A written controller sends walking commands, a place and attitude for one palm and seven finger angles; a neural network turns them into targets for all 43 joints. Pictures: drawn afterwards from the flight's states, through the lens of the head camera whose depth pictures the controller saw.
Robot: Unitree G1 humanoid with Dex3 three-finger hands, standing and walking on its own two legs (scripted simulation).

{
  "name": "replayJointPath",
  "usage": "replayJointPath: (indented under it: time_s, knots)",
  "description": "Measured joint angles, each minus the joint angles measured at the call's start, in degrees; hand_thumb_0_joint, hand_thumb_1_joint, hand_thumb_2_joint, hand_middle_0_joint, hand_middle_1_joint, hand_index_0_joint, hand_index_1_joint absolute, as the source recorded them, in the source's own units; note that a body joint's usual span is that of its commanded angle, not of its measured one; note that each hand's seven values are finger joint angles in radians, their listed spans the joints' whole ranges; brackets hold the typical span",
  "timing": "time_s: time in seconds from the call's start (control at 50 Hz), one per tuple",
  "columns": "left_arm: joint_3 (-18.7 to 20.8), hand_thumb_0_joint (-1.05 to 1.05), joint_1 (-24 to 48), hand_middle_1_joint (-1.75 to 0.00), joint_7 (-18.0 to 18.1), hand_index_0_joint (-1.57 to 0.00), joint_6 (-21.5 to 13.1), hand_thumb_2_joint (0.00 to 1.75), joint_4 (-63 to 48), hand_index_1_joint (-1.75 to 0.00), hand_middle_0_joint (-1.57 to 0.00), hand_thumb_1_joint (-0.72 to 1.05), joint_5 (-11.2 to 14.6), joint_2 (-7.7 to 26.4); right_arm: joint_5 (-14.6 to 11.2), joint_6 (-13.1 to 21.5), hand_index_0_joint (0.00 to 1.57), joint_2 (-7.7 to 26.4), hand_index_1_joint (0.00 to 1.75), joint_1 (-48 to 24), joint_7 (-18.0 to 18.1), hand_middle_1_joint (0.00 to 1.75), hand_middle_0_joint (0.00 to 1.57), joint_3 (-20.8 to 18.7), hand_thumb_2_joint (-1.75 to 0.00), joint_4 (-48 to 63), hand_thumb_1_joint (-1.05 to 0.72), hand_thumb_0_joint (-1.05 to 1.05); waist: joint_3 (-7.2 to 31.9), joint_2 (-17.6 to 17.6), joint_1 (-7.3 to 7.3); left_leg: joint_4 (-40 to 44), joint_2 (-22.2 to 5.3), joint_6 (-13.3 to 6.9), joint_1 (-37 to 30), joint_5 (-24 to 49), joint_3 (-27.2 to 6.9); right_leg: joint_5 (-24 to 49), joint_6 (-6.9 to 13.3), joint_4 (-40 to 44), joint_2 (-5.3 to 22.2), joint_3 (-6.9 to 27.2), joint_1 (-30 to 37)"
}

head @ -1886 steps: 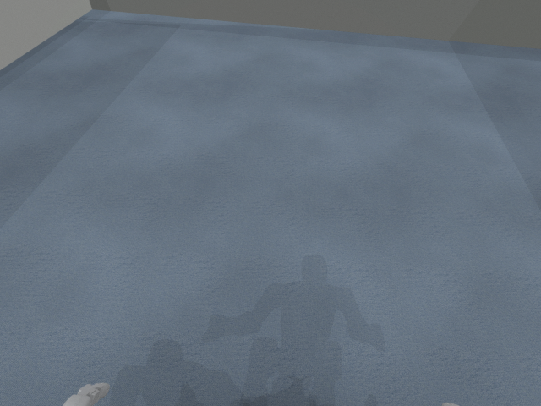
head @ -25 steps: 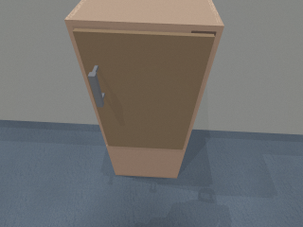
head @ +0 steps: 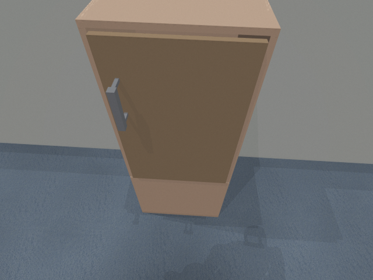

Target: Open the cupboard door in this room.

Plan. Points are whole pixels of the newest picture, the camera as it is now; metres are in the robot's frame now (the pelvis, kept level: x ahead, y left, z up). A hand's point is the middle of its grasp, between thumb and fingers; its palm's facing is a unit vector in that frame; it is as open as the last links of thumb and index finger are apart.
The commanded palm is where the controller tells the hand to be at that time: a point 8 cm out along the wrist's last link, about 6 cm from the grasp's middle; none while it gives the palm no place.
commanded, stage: shuffle to correct the standing spot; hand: left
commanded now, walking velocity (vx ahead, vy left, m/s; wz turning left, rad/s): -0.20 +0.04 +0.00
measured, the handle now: (119, 105) +0.50 +0.21 +0.08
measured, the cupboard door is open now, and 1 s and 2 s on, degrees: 0 0 0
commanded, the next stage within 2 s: come to a stop and stand still in 0.04 s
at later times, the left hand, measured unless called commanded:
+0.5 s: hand out of the picture -0.02 +0.19 -0.18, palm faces +0.03 -0.98 -0.19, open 7.4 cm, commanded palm none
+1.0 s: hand out of the picture -0.01 +0.18 -0.18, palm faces +0.01 -0.98 -0.22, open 7.4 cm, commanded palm none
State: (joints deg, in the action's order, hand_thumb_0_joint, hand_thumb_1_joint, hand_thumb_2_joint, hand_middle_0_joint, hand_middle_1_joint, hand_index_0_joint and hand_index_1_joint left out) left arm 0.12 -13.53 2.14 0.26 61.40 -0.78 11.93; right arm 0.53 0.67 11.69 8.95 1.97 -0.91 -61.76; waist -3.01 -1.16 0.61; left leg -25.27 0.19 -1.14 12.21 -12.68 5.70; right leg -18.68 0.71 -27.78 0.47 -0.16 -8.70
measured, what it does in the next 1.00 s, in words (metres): stands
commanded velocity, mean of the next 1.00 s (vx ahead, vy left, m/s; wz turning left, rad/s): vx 0.02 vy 0.01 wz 0.00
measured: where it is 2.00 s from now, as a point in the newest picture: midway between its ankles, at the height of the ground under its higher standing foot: outside the picture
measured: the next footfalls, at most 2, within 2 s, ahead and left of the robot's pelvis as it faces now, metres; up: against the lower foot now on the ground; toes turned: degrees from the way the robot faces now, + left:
none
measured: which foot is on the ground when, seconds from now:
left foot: down 0.00-1.00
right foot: down 0.00-1.00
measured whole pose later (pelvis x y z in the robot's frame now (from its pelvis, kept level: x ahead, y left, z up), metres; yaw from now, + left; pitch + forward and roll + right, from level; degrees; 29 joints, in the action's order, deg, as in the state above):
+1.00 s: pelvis -0.02 +0.01 -0.01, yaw +0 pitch +0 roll +0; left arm -0.6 -17.1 2.8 -1.8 62.2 -0.7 8.2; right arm 0.7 1.3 9.8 15.3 2.0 0.3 -62.0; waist -0.8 1.2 -0.6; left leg -31.1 0.1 -0.8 11.7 -19.4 3.0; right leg -22.2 0.9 -30.5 0.0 -1.1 -8.4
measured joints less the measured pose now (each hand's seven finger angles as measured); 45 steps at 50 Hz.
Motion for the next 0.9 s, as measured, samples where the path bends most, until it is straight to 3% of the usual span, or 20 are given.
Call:
replayJointPath:
  time_s: [0.2,0.3,0.42,0.52,0.6,0.7,0.76,0.9]
  knots:
    - [0.84,0.00,1.79,-0.30,0.00,-0.20,1.38,0.90,-4.00,-0.30,-0.20,0.91,-0.29,-0.54,0.34,-2.68,0.20,-0.07,0.29,0.00,-0.37,0.30,0.20,-1.43,-0.90,3.38,-0.90,0.00,-2.30,2.23,-0.46,-5.79,-1.04,0.35,4.64,0.18,-0.10,-0.50,0.84,-6.79,-0.71,-0.18,-5.08]
    - [0.57,0.00,1.21,-0.30,-0.14,-0.20,1.72,0.90,-4.70,-0.30,-0.20,0.91,-0.60,-1.03,0.41,-3.18,0.19,-0.49,0.29,2.36,-1.18,0.30,0.20,-1.96,-0.90,2.82,-0.90,0.00,-0.70,2.07,-0.85,-14.01,-0.46,1.50,6.38,-9.05,-2.78,0.30,1.15,-6.90,-0.39,-1.24,-5.85]
    - [1.04,0.00,-0.04,-0.30,-1.08,-0.20,1.76,0.90,-4.01,-0.30,-0.20,0.90,-0.35,-0.77,0.97,-1.20,0.19,-2.19,0.29,7.40,-1.46,0.30,0.20,-0.77,-0.90,1.05,-0.91,0.00,1.47,-0.68,-0.74,-6.38,0.12,0.23,2.28,-2.77,-2.90,-2.29,0.62,-7.68,0.17,-0.51,-6.94]
    - [1.17,0.00,-1.60,-0.30,-1.71,-0.20,1.32,0.90,-2.95,-0.30,-0.20,0.91,-0.76,-1.45,0.97,-0.74,0.19,-3.35,0.29,11.10,-1.16,0.30,0.20,-0.17,-0.90,-0.27,-0.90,0.00,2.65,-0.34,-1.30,-2.74,0.00,-0.66,1.89,-1.30,-2.99,-6.76,1.31,-12.82,-0.14,-1.56,-7.96]
    - [1.09,0.00,-2.96,-0.30,-1.58,-0.19,0.06,0.90,-1.93,-0.30,-0.20,0.91,-0.44,-1.79,0.67,-0.40,0.20,-4.45,0.30,12.11,-0.79,0.30,0.20,0.30,-0.90,-1.31,-0.90,0.00,2.46,-1.29,-1.01,-2.70,0.63,0.25,2.60,-1.18,-2.24,-1.07,1.00,-3.04,0.50,-1.20,-3.64]
    - [-0.67,0.00,-4.61,-0.30,-0.41,-0.19,-1.18,0.90,0.25,-0.30,-0.20,0.91,-0.21,-4.39,0.30,-0.90,0.20,-3.45,0.29,10.61,-1.15,0.30,0.20,0.52,-0.90,-0.77,-0.90,0.01,0.97,2.84,-1.78,-7.28,-1.77,1.17,3.85,-4.34,-4.07,-0.11,1.15,-1.75,-2.15,-2.32,-2.59]
    - [-1.11,0.00,-5.37,-0.30,-0.22,-0.20,-1.56,0.90,1.14,-0.30,-0.20,0.91,-0.13,-5.20,0.51,-0.61,0.19,-3.03,0.29,9.52,-1.46,0.30,0.20,0.54,-0.90,0.55,-0.90,0.01,0.83,3.89,-2.62,-8.90,-1.80,1.00,4.41,-5.75,-4.38,-1.27,1.10,-2.57,-2.21,-2.56,-2.72]
    - [-1.05,0.00,-4.65,-0.30,0.37,-0.20,-2.23,0.90,1.34,-0.30,-0.20,0.91,0.12,-5.30,0.32,0.48,0.19,-2.13,0.29,8.10,-0.22,0.30,0.20,1.13,-0.90,0.11,-0.93,0.02,1.78,3.91,-1.35,-7.47,-0.54,0.41,1.46,-6.78,-3.28,-3.11,0.36,-3.26,-0.88,-1.55,-0.94]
